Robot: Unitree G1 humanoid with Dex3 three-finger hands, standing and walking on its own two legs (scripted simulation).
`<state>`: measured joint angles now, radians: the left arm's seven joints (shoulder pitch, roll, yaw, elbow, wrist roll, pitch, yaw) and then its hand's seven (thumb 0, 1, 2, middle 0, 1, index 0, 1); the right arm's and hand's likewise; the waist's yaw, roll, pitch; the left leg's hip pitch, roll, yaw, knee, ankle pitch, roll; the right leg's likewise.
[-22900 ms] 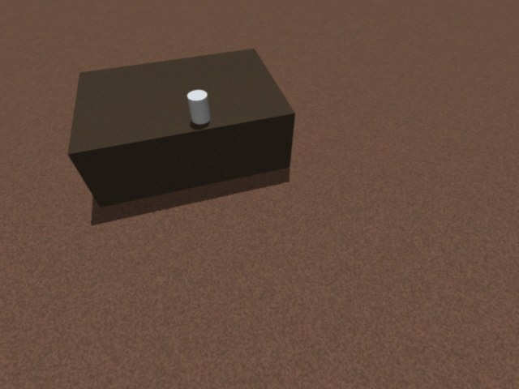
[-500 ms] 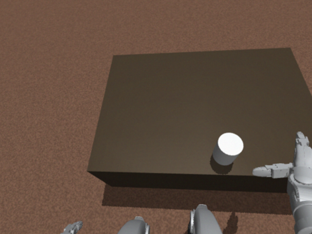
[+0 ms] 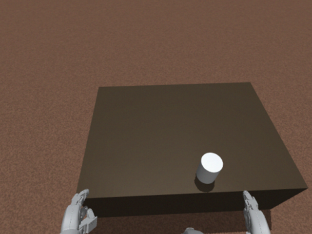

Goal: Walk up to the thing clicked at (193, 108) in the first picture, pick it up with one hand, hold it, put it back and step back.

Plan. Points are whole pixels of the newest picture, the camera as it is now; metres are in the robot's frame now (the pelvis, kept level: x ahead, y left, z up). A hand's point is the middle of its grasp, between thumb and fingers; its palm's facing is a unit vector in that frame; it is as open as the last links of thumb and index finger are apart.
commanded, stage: home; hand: right
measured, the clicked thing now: (208, 168) +0.43 -0.22 -0.31
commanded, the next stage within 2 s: stand in 1.92 s
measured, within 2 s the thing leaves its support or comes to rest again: neither
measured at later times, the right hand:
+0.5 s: hand out of the picture +0.13 -0.21 -0.10, palm faces -0.05 +0.94 -0.35, open 17.3 cm
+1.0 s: hand out of the picture +0.05 -0.27 -0.12, palm faces -0.04 +0.93 -0.37, open 17.3 cm
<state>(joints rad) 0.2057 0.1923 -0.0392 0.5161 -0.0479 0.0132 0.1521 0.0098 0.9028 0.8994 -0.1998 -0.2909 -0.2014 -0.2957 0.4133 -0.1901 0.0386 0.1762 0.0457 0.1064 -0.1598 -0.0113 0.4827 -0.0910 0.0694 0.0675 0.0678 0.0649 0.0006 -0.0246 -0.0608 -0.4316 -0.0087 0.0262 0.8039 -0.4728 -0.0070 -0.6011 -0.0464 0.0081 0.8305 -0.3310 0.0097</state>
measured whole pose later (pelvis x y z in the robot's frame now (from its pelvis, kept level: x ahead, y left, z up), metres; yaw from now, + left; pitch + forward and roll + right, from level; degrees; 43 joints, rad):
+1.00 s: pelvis +0.01 -0.03 +0.04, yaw +1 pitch -3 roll -1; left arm 0.16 0.30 0.04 1.08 0.03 0.03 0.01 0.01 0.91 0.90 -0.20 -0.30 -0.20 -0.30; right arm 0.24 -0.32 0.00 1.03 -0.03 0.01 -0.04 -0.01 0.51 -0.06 0.06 0.06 0.06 0.06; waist 0.01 0.00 0.04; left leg -0.06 0.07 -0.02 0.43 -0.30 -0.06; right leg -0.19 0.03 -0.06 0.41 -0.16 -0.03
